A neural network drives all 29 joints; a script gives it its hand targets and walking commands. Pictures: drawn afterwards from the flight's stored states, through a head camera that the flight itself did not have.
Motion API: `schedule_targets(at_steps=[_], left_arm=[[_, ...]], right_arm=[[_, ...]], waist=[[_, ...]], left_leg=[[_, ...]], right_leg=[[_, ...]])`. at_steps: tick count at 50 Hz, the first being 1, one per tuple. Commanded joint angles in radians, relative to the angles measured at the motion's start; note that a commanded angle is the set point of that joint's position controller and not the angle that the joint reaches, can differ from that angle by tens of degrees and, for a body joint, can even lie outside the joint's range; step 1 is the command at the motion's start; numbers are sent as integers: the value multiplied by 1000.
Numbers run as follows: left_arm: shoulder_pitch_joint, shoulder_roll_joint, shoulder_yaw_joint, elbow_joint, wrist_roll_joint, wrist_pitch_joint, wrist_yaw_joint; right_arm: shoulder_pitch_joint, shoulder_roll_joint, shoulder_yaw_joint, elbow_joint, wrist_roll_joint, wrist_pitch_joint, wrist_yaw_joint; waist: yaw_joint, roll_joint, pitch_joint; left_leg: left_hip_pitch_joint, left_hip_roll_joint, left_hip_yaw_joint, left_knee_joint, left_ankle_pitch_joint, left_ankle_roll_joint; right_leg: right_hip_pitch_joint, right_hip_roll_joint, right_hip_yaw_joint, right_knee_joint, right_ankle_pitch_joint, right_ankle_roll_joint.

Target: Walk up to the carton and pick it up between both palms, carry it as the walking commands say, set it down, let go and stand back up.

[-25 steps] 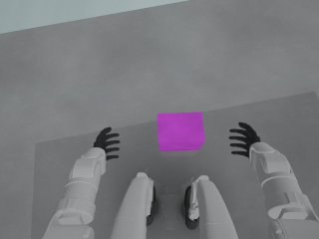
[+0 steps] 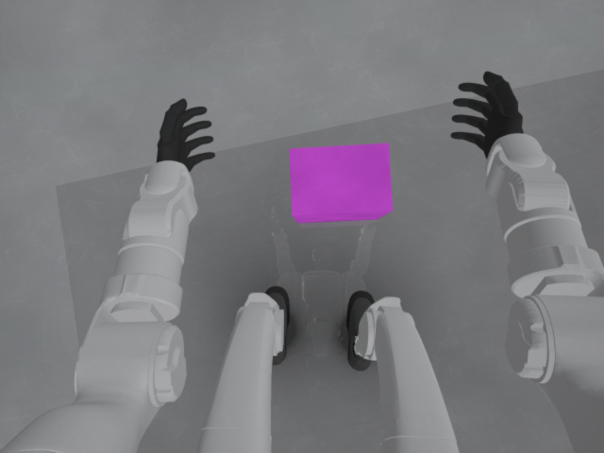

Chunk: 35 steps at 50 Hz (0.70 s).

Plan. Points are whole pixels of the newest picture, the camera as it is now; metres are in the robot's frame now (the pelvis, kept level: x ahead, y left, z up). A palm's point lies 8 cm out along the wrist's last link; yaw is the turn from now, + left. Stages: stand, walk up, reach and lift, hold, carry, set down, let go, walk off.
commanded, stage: reach and lift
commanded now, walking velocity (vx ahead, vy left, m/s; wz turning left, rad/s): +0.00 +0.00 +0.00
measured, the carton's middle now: (337, 187) +0.49 -0.03 -0.55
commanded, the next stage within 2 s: none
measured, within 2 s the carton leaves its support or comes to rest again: neither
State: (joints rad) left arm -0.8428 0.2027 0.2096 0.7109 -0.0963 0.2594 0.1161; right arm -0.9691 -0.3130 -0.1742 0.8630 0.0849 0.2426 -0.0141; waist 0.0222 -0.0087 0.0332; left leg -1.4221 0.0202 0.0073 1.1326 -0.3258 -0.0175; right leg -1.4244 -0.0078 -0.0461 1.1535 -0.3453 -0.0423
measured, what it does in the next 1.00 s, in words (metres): lowers itself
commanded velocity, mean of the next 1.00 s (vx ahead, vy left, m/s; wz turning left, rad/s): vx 0.00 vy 0.00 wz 0.00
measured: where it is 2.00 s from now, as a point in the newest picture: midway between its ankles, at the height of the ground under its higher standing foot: (316, 341)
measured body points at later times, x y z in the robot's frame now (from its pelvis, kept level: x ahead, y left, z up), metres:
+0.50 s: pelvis -0.02 +0.01 -0.03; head +0.34 +0.01 +0.23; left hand +0.49 +0.20 -0.18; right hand +0.52 -0.18 -0.18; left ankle +0.09 +0.14 -0.62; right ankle +0.08 -0.10 -0.62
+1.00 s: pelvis -0.06 +0.01 -0.18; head +0.31 +0.00 +0.07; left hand +0.50 +0.20 -0.33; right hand +0.53 -0.18 -0.32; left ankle +0.09 +0.14 -0.62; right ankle +0.08 -0.10 -0.62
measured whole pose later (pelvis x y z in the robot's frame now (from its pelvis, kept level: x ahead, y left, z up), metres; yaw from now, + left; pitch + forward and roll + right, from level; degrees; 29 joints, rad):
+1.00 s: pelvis -0.06 +0.01 -0.18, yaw -1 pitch +28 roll +2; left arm -1.37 0.35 0.11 0.78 -0.29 0.29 0.22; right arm -1.47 -0.47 -0.04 0.89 0.25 0.30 -0.11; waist 0.04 0.00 0.52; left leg -1.86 -0.02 -0.02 1.86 -0.49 -0.04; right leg -1.88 0.02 0.01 1.88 -0.49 -0.02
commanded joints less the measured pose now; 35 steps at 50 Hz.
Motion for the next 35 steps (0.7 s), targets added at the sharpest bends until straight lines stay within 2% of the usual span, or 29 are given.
schedule_targets(at_steps=[1, 2, 3, 5, 6, 7, 9, 10, 11, 12, 13, 14, 15, 16, 17, 18, 19, 21, 22, 23, 25, 26, 27, 28, 30, 31, 32, 34, 35], left_arm=[[-275, 149, 37, -169, -4, -77, -8], [-327, 159, 36, -176, 0, -92, -12], [-405, 201, 73, -230, -5, -103, -12], [-436, 194, 53, -211, -17, -99, -20], [-368, 168, 61, -142, -2, -98, -28], [-392, 161, 53, -193, -16, -110, -26], [-355, 177, 86, -202, -10, -122, -23], [-369, 171, 75, -246, -9, -118, -22], [-407, 155, 41, -262, -31, -109, -21], [-430, 167, 56, -296, -22, -104, -16], [-439, 166, 51, -297, -23, -90, -13], [-442, 168, 54, -327, -16, -86, -4], [-389, 155, 52, -252, -18, -83, 0], [-447, 177, 59, -366, -18, -93, 8], [-475, 174, 59, -307, -34, -82, 12], [-472, 167, 52, -242, -8, -83, 14], [-482, 159, 34, -393, -27, -91, 23], [-584, 214, 45, -376, -11, -98, 32], [-584, 210, 38, -404, -30, -82, 47], [-609, 200, 24, -354, -34, -68, 56], [-606, 211, 17, -323, -51, -57, 68], [-634, 183, -15, -285, -66, -52, 75], [-670, 203, -10, -242, -65, -37, 80], [-702, 220, -19, -276, -72, -35, 92], [-719, 230, -5, -203, -91, -31, 96], [-740, 231, -12, -157, -107, -20, 97], [-734, 230, -35, -152, -103, -22, 96], [-795, 263, -30, -170, -119, -15, 109], [-802, 275, -41, -196, -117, -15, 112]], right_arm=[[-350, -164, -6, -185, 11, -67, 5], [-394, -154, -16, -171, 5, -79, 5], [-459, -162, -23, -257, 10, -87, 2], [-453, -183, -33, -207, 7, -83, 4], [-405, -125, -1, -128, 31, -80, 12], [-450, -190, -49, -214, -9, -101, 8], [-448, -200, -61, -222, -28, -108, 15], [-427, -188, -56, -235, -24, -107, 16], [-458, -214, -64, -240, -24, -103, 20], [-461, -208, -63, -285, -11, -102, 22], [-496, -248, -85, -310, -36, -96, 18], [-473, -244, -81, -304, -35, -93, 13], [-469, -245, -98, -265, -43, -90, 21], [-474, -206, -62, -299, -19, -87, 19], [-536, -233, -51, -291, -30, -79, 14], [-541, -196, -50, -240, -18, -82, 13], [-567, -241, -72, -366, -23, -95, 5], [-617, -259, -50, -334, 5, -96, -9], [-668, -280, -37, -388, 6, -88, -17], [-644, -290, -73, -278, -9, -76, -22], [-693, -313, -52, -331, 25, -66, -30], [-675, -293, -56, -227, 27, -60, -30], [-670, -281, -11, -145, 56, -41, -31], [-736, -312, -26, -216, 50, -44, -37], [-790, -324, -3, -173, 78, -40, -44], [-805, -320, 14, -141, 80, -36, -48], [-783, -319, 21, -139, 86, -33, -54], [-815, -332, 42, -110, 102, -19, -64], [-835, -345, 36, -177, 111, -22, -74]], waist=[[21, -70, -1365], [35, -36, -1289], [43, -83, -1354], [23, -46, -1396], [59, -17, -1334], [9, -34, -1432], [28, -78, -1511], [33, -64, -1542], [-4, -50, -1610], [14, -21, -1647], [2, -23, -1650], [5, -9, -1720], [9, -12, -1674], [35, -25, -1774], [27, -79, -1725], [45, -60, -1649], [17, -20, -1873], [42, -37, -1732], [48, -56, -1860], [2, -43, -1738], [37, -10, -1786], [17, 7, -1694], [39, 13, -1624], [35, -19, -1685], [57, -35, -1606], [40, -61, -1609], [33, -28, -1624], [32, -52, -1646], [30, -31, -1692]], left_leg=[[398, -104, 40, -86, 299, -17], [361, -102, 27, -90, 280, -11], [381, -106, 30, -77, 309, 2], [415, -106, 31, -94, 359, -4], [431, -101, 33, -101, 361, -5], [455, -110, 28, -72, 433, -11], [472, -111, 21, -66, 484, -3], [544, -110, 16, -70, 513, -6], [589, -109, 15, -65, 506, -11], [697, -109, 6, -53, 559, -6], [740, -107, 3, -37, 547, -6], [784, -111, 5, -10, 610, -12], [759, -105, 0, -9, 570, -13], [796, -117, 10, 11, 632, -10], [713, -119, 13, 28, 554, -4], [658, -111, 8, 33, 545, -2], [773, -123, 5, 49, 688, -22], [677, -116, 9, 124, 587, -7], [701, -127, 15, 135, 546, -15], [682, -117, 3, 164, 487, -16], [733, -115, 8, 208, 461, -18], [712, -117, -1, 211, 385, -26], [624, -113, 18, 238, 249, -24], [613, -114, 12, 258, 233, -21], [480, -108, 34, 287, 124, -20], [457, -108, 22, 311, 106, -14], [445, -109, 35, 323, 78, -20], [386, -108, 42, 367, 43, -11], [388, -103, 46, 384, 69, -14]], right_leg=[[879, 61, 104, -72, 536, 35], [815, 59, 112, -59, 507, 35], [822, 59, 128, -56, 526, 44], [823, 65, 113, -61, 565, 39], [790, 60, 119, -74, 541, 38], [818, 70, 107, -60, 624, 36], [877, 75, 103, -39, 685, 41], [899, 74, 103, -50, 690, 38], [892, 81, 78, -38, 664, 40], [861, 85, 72, -37, 660, 36], [840, 91, 62, -43, 601, 39], [880, 92, 69, -33, 651, 33], [853, 87, 60, -16, 622, 39], [931, 91, 70, 2, 694, 38], [936, 91, 71, 19, 654, 44], [892, 91, 67, 48, 653, 42], [1003, 104, 60, 70, 787, 33], [794, 109, 58, 122, 639, 44], [849, 114, 36, 155, 604, 50], [694, 115, 15, 175, 485, 48], [636, 116, 16, 192, 414, 45], [530, 122, -3, 205, 310, 41], [495, 102, 17, 209, 196, 39], [506, 105, 8, 238, 189, 36], [465, 100, 12, 279, 101, 33], [443, 99, 6, 302, 86, 34], [460, 95, 6, 311, 84, 30], [453, 90, 18, 355, 61, 28], [468, 96, 11, 378, 104, 24]])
